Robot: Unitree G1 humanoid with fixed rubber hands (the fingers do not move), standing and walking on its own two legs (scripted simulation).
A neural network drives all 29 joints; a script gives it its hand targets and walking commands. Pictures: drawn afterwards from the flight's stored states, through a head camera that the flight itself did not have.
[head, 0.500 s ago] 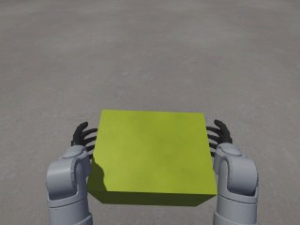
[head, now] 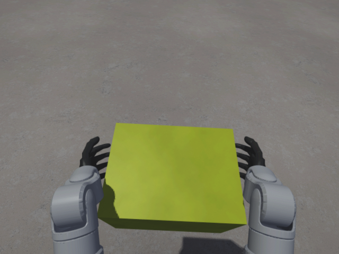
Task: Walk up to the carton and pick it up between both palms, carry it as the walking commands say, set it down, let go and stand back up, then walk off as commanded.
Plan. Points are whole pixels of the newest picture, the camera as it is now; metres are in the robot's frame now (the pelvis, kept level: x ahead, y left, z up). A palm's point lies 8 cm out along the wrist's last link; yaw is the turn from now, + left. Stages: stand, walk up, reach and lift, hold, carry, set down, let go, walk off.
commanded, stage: carry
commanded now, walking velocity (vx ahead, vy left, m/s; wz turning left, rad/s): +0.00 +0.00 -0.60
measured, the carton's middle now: (171, 181) +0.28 +0.01 +0.03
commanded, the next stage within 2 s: none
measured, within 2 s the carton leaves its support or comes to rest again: neither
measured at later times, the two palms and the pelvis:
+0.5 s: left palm (124, 185) +0.24 +0.11 +0.08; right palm (300, 228) +0.16 -0.22 +0.10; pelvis -0.05 +0.00 +0.00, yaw -12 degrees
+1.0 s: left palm (174, 199) +0.21 +0.00 +0.09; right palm out of the picture +0.03 -0.29 +0.09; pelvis -0.09 -0.01 +0.00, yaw -30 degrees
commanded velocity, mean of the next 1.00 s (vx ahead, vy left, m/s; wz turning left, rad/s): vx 0.00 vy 0.00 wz -0.60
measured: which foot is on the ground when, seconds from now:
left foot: down 0.00-0.16, up 0.18-0.44, down 0.46-0.74, up 0.76-1.00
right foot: up 0.00-0.12, down 0.14-0.48, up 0.50-0.72, down 0.74-1.00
